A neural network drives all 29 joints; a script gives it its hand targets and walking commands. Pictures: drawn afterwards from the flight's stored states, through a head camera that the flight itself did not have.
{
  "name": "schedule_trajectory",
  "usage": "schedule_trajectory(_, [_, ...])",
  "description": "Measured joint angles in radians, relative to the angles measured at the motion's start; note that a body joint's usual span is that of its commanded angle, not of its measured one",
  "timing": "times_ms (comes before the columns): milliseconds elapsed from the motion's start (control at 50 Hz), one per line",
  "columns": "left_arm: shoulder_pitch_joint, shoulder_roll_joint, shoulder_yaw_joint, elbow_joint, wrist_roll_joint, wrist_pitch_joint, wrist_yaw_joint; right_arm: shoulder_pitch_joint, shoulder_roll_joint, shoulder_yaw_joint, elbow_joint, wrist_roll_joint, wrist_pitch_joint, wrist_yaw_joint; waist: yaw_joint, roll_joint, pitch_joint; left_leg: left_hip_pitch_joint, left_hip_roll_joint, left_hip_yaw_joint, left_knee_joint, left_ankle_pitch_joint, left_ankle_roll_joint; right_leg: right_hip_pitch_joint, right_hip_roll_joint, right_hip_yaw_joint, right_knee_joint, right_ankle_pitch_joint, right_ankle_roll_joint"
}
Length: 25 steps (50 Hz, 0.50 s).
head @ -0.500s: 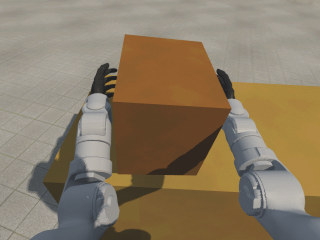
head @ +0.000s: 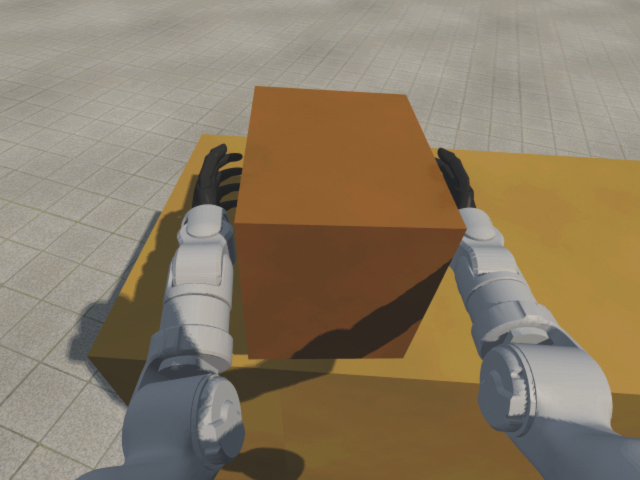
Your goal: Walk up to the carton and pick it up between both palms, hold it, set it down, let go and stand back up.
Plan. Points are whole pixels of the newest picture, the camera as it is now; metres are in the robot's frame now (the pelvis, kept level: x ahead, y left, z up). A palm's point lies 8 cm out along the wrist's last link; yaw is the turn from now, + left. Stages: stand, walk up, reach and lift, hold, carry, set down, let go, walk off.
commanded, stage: set down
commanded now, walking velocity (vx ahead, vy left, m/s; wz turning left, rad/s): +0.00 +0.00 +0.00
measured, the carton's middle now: (329, 223) +0.45 +0.01 +0.10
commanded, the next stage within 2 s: none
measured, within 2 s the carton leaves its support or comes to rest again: rests again in 0.52 s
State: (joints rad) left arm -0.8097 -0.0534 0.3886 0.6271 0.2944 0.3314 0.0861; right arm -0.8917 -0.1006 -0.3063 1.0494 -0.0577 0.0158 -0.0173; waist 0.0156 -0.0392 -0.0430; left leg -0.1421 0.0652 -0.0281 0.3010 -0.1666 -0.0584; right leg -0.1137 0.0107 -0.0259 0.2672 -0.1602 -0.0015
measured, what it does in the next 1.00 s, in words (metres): stands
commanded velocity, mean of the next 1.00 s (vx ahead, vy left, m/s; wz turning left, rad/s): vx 0.00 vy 0.00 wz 0.00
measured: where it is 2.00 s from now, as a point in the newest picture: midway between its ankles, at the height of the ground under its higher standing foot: outside the picture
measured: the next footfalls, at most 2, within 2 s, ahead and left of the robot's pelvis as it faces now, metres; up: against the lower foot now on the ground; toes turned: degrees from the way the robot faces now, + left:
none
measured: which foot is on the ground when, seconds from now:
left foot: down 0.00-1.00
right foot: down 0.00-1.00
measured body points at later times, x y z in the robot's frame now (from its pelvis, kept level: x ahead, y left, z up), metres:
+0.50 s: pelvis +0.00 +0.00 +0.00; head +0.02 +0.02 +0.45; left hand +0.42 +0.16 +0.12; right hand +0.44 -0.15 +0.12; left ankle -0.01 +0.15 -0.75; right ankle -0.01 -0.12 -0.75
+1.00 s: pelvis +0.00 +0.00 +0.00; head +0.02 +0.02 +0.45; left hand +0.42 +0.16 +0.11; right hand +0.44 -0.15 +0.12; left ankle -0.01 +0.15 -0.75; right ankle -0.01 -0.12 -0.75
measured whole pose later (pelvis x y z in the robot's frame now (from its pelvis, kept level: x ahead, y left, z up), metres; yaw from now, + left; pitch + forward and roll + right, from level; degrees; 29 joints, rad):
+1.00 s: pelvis +0.00 +0.00 +0.00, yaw -2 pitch +5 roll +0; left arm -0.77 -0.11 0.46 0.70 0.36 0.15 0.08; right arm -0.86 -0.07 -0.49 1.05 -0.27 -0.10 0.05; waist 0.06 -0.05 -0.06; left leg -0.22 0.07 0.00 0.27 -0.14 -0.06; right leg -0.22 0.01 0.00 0.28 -0.14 0.00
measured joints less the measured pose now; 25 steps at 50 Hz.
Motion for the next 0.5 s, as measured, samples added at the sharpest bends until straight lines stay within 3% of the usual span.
schedule_trajectory(500, [0.033,-0.029,0.018,0.035,0.009,-0.099,0.012,0.035,0.012,-0.07,-0.001,-0.1,-0.069,0.033,0.034,0.004,-0.02,-0.077,0.007,0.022,-0.008,0.01,-0.001,-0.091,0.007,0.021,0.001,0.013,-0.002])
